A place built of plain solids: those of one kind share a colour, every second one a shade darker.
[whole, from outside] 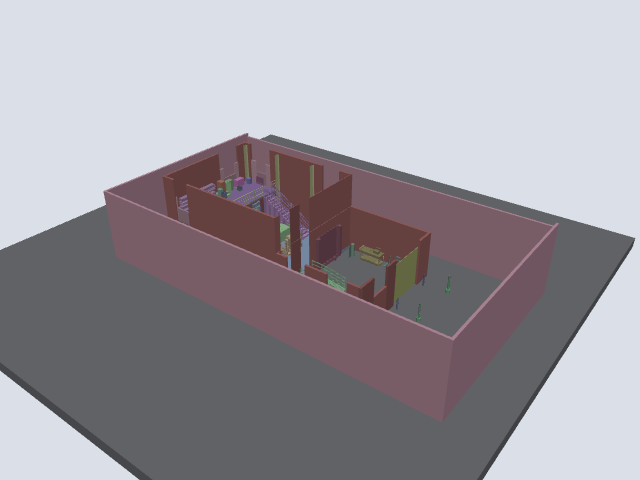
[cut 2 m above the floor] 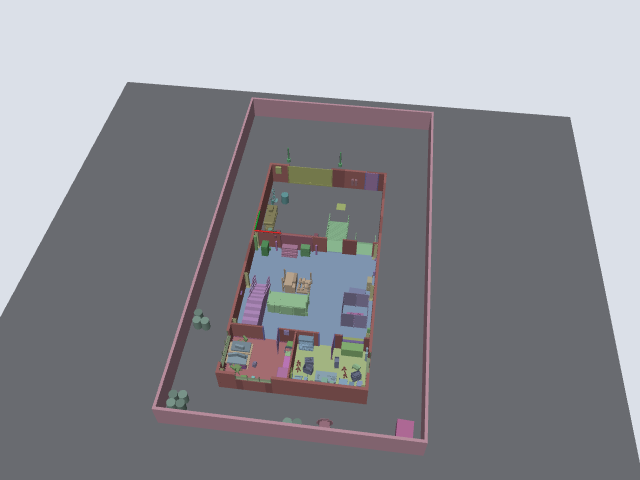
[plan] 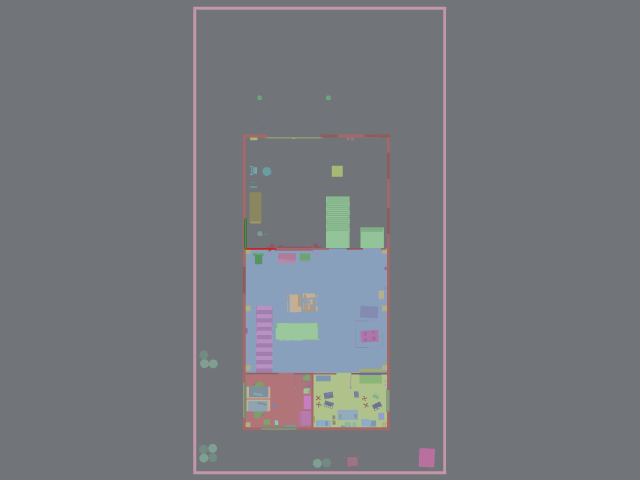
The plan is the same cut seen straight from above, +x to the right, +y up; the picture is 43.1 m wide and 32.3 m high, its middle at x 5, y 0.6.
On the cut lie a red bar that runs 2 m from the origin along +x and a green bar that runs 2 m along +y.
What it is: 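A works' own stores building on a factory's ground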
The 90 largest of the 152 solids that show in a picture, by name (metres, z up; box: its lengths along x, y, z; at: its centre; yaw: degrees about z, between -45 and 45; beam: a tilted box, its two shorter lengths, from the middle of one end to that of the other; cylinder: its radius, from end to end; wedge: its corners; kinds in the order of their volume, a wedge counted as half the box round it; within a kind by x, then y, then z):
{
 "yard_bound_1": {"box": [0.2, 31.46, 6.05], "at": [-3.43, 0.57, 2.98]},
 "yard_bound_2": {"box": [17.01, 0.2, 6.35], "at": [4.98, -15.06, 3.12]},
 "yard_bound_3": {"box": [17.01, 0.2, 6.35], "at": [4.98, 16.2, 3.12]},
 "yard_bound_4": {"box": [0.2, 31.46, 6.35], "at": [13.39, 0.57, 3.12]},
 "wall_1": {"box": [0.2, 0.81, 7.13], "at": [-0.1, -11.8, 3.52]},
 "wall_2": {"box": [0.2, 0.61, 7.13], "at": [-0.1, -8.7, 3.52]},
 "wall_3": {"box": [0.2, 5.41, 7.13], "at": [-0.1, -5.7, 3.52]},
 "wall_4": {"box": [0.2, 1.81, 2.79], "at": [-0.1, -2.1, 1.34]},
 "wall_5": {"box": [0.2, 1.21, 7.13], "at": [-0.1, -0.6, 3.52]},
 "wall_6": {"box": [0.2, 7.7, 4.15], "at": [-0.1, 3.85, 2.02]},
 "wall_7": {"box": [1.26, 0.2, 7.13], "at": [0.42, -12.1, 3.52]},
 "wall_8": {"box": [1.66, 0.2, 4.15], "at": [0.62, 7.6, 2.02]},
 "wall_9": {"box": [2.21, 0.06, 3.19], "at": [1.1, -8.43, 1.54]},
 "wall_10": {"box": [2.21, 0.06, 3.31], "at": [1.1, -8.37, 1.6]},
 "wall_11": {"box": [1.51, 0.2, 1.39], "at": [2.25, -12.1, 0.65]},
 "wall_12": {"box": [5.6, 0.06, 7.13], "at": [2.8, -0.03, 3.52]},
 "wall_13": {"box": [5.6, 0.06, 4.15], "at": [2.8, 0.03, 2.02]},
 "wall_14": {"box": [1.06, 0.2, 7.13], "at": [3.98, -12.1, 3.52]},
 "wall_15": {"box": [0.06, 3.6, 3.19], "at": [4.47, -10.2, 1.54]},
 "wall_16": {"box": [0.06, 3.6, 3.19], "at": [4.53, -10.2, 1.54]},
 "wall_17": {"box": [1.56, 0.06, 2.82], "at": [5.28, -8.43, 1.73]},
 "wall_18": {"box": [1.16, 0.2, 4.15], "at": [5.62, 7.6, 2.02]},
 "wall_19": {"box": [5.2, 0.2, 7.13], "at": [7.1, -12.1, 3.52]},
 "wall_20": {"box": [1.81, 0.2, 2.45], "at": [7.1, 7.6, 1.18]},
 "wall_21": {"box": [1.1, 0.06, 7.13], "at": [7.35, -0.03, 3.52]},
 "wall_22": {"box": [1.1, 0.06, 4.15], "at": [7.35, 0.03, 2.02]},
 "wall_23": {"box": [1.71, 0.2, 4.15], "at": [8.85, 7.6, 2.02]},
 "wall_24": {"box": [0.2, 1.26, 7.13], "at": [9.6, -11.57, 3.52]},
 "wall_25": {"box": [0.2, 1.01, 7.13], "at": [9.6, -8.9, 3.52]},
 "wall_26": {"box": [0.2, 8.4, 7.13], "at": [9.6, -4.2, 3.52]},
 "wall_27": {"box": [0.2, 1.01, 4.15], "at": [9.6, 0.5, 2.02]},
 "wall_28": {"box": [0.2, 1.76, 2.45], "at": [9.6, 1.88, 1.18]},
 "wall_29": {"box": [0.2, 1.96, 4.15], "at": [9.6, 3.73, 2.02]},
 "wall_30": {"box": [0.2, 1.81, 2.45], "at": [9.6, 5.6, 1.18]},
 "wall_31": {"box": [0.2, 1.21, 4.15], "at": [9.6, 7.1, 2.02]},
 "raised_floor_stock_1": {"box": [9.63, 8.53, 0.39], "at": [4.75, -4.2, 0.14]},
 "raised_floor_crib_1": {"box": [5.13, 3.73, 0.39], "at": [7.0, -10.2, 0.14]},
 "stair_1": {"box": [1.1, 0.3, 2.84], "at": [1.25, -8.18, 1.71]},
 "stair_2": {"box": [1.1, 0.3, 2.66], "at": [1.25, -7.9, 1.62]},
 "stair_3": {"box": [1.1, 0.3, 2.49], "at": [1.25, -7.62, 1.53]},
 "stair_4": {"box": [1.1, 0.3, 2.31], "at": [1.25, -7.34, 1.45]},
 "stair_5": {"box": [1.1, 0.3, 2.14], "at": [1.25, -7.06, 1.36]},
 "stair_6": {"box": [1.1, 0.3, 1.97], "at": [1.25, -6.78, 1.27]},
 "stair_7": {"box": [1.1, 0.3, 1.79], "at": [1.25, -6.5, 1.19]},
 "stair_8": {"box": [1.1, 0.3, 1.62], "at": [1.25, -6.22, 1.1]},
 "stair_9": {"box": [1.1, 0.3, 1.44], "at": [1.25, -5.94, 1.01]},
 "stair_10": {"box": [1.1, 0.3, 1.27], "at": [1.25, -5.66, 0.92]},
 "stair_11": {"box": [1.1, 0.3, 1.09], "at": [1.25, -5.38, 0.84]},
 "stair_12": {"box": [1.1, 0.3, 0.92], "at": [1.25, -5.1, 0.75]},
 "raised_floor_office_1": {"box": [4.63, 3.73, 0.39], "at": [2.25, -10.2, 0.14]},
 "rack_mid_1": {"box": [0.28, 1.2, 0.95], "at": [2.4, -5.58, 0.89]},
 "rack_mid_2": {"box": [0.3, 1.18, 0.95], "at": [2.77, -5.57, 0.89]},
 "rack_mid_3": {"box": [2.83, 1.11, 1.07], "at": [3.44, -5.55, 0.82]},
 "rack_mid_4": {"box": [0.8, 1.13, 1.0], "at": [3.47, -5.6, 0.79]},
 "rack_mid_5": {"box": [0.78, 1.18, 1.0], "at": [4.37, -5.56, 0.79]},
 "raised_floor_deck_1": {"box": [9.56, 3.72, 0.16], "at": [4.75, -10.17, 3.22]},
 "beyond_drums_1": {"cylinder": 0.3, "from": [-2.85, -13.48, -0.06], "to": [-2.85, -13.48, 0.87]},
 "beyond_drums_2": {"cylinder": 0.3, "from": [-2.82, -14.07, -0.06], "to": [-2.82, -14.07, 0.87]},
 "beyond_drums_3": {"cylinder": 0.3, "from": [-2.82, -7.12, -0.06], "to": [-2.82, -7.12, 0.87]},
 "beyond_drums_4": {"cylinder": 0.3, "from": [-2.77, -7.72, -0.06], "to": [-2.77, -7.72, 0.87]},
 "beyond_drums_5": {"cylinder": 0.3, "from": [-2.22, -13.42, -0.06], "to": [-2.22, -13.42, 0.87]},
 "beyond_drums_6": {"cylinder": 0.3, "from": [-2.21, -14.04, -0.06], "to": [-2.21, -14.04, 0.87]},
 "beyond_drums_7": {"cylinder": 0.3, "from": [-2.18, -7.73, -0.06], "to": [-2.18, -7.73, 0.87]},
 "beyond_drums_8": {"cylinder": 0.3, "from": [4.82, -14.43, -0.06], "to": [4.82, -14.43, 0.87]},
 "beyond_drums_9": {"cylinder": 0.3, "from": [5.44, -14.4, -0.06], "to": [5.44, -14.4, 0.87]},
 "rack1n_mid_1": {"box": [0.57, 1.2, 0.86], "at": [3.24, -3.66, 0.87]},
 "rack1n_mid_2": {"box": [0.78, 1.19, 0.78], "at": [3.36, -3.66, 0.68]},
 "rack1n_mid_3": {"box": [0.79, 0.81, 0.86], "at": [3.36, -3.47, 0.87]},
 "door_landing_1": {"box": [1.6, 1.1, 0.39], "at": [6.2, 0.61, 0.14]},
 "door_landing_2": {"box": [1.6, 2.11, 0.1], "at": [6.2, 2.21, 0.0]},
 "door_landing_3": {"box": [1.6, 1.1, 0.39], "at": [8.5, 0.61, 0.14]},
 "beyond_pallets_1": {"box": [1.05, 1.25, 1.07], "at": [12.19, -14.05, 0.53], "yaw": -2.3},
 "wall_over_deck_1": {"box": [0.1, 1.31, 2.22], "at": [-0.06, -11.38, 4.39]},
 "wall_over_deck_2": {"box": [0.1, 1.27, 2.22], "at": [-0.06, -8.95, 4.39]},
 "wall_over_deck_3": {"box": [1.56, 0.1, 2.22], "at": [0.75, -12.06, 4.39]},
 "wall_over_deck_4": {"box": [1.56, 0.1, 2.22], "at": [3.75, -12.06, 4.39]},
 "crate_1": {"box": [1.2, 0.8, 0.95], "at": [8.31, -4.25, 0.77], "yaw": -3.3},
 "bay_door_1": {"box": [2.4, 0.06, 2.85], "at": [3.25, -0.09, 1.72]},
 "bay_door_2": {"box": [2.4, 0.05, 2.85], "at": [3.25, 0.09, 1.72]},
 "hatch_counter_1": {"box": [1.48, 0.56, 0.84], "at": [8.4, -8.74, 0.84]},
 "plan_chest_small_1": {"box": [0.69, 0.97, 0.98], "at": [4.03, -11.39, 0.78]},
 "filing_lateral_low_1": {"box": [0.9, 0.48, 0.73], "at": [1.42, -11.71, 3.61]},
 "filing_lateral_low_2": {"box": [0.48, 0.9, 0.73], "at": [4.15, -10.33, 0.65]},
 "sectional_door_1": {"box": [3.68, 0.042, 3.52], "at": [3.25, 7.49, 1.71]},
 "cupboard_steel_low_1": {"box": [0.92, 0.45, 1.05], "at": [2.86, -11.71, 3.77]},
 "filing_tall_1": {"box": [0.47, 0.62, 1.37], "at": [3.79, -11.64, 3.94]},
 "wheelie_bin_1": {"box": [0.51, 0.62, 1.12], "at": [0.87, -0.72, 0.85]},
 "shelving_run_1": {"box": [3.89, 0.4, 0.22], "at": [6.57, -11.75, 4.56]},
 "tool_cabinet_1": {"box": [0.7, 0.46, 0.93], "at": [3.99, -0.53, 0.9]},
 "packing_bench_1": {"box": [0.8, 2.07, 0.17], "at": [0.66, 2.78, 0.89]}
}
